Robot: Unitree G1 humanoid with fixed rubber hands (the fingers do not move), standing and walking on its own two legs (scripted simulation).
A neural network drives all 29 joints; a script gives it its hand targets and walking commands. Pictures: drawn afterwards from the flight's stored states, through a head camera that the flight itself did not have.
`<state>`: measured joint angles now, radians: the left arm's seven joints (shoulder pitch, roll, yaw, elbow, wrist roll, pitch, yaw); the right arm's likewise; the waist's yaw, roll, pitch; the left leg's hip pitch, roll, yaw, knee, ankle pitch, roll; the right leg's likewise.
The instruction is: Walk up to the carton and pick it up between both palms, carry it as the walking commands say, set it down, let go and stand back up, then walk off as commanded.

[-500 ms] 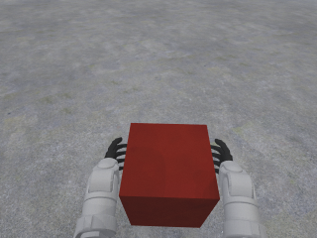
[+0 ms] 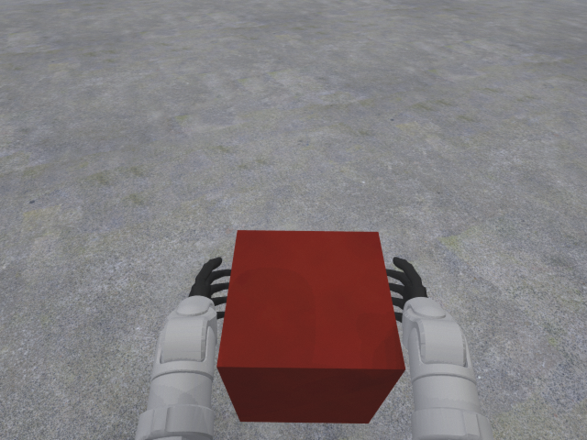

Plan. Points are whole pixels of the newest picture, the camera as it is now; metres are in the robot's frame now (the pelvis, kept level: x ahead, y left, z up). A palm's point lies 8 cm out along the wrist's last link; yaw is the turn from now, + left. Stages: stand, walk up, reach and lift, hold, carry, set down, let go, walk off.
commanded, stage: reach and lift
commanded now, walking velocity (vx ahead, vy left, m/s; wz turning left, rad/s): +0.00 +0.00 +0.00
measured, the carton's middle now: (305, 331) +0.29 +0.00 -0.02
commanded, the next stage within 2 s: hold in 0.50 s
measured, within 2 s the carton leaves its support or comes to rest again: neither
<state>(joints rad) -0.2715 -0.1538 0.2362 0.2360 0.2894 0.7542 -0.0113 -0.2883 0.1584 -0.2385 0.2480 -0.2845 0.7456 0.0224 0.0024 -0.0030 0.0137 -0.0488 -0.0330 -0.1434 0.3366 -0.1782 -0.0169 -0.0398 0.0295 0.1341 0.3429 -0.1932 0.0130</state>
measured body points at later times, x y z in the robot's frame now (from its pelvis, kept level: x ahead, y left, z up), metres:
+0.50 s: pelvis +0.00 +0.00 +0.00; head -0.04 +0.00 +0.45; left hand +0.29 +0.15 +0.04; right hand +0.29 -0.15 +0.04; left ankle +0.01 +0.13 -0.75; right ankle +0.01 -0.13 -0.75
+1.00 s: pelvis -0.01 +0.00 +0.00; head -0.05 +0.00 +0.45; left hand +0.29 +0.16 +0.04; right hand +0.29 -0.15 +0.04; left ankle +0.01 +0.13 -0.75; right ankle +0.01 -0.13 -0.75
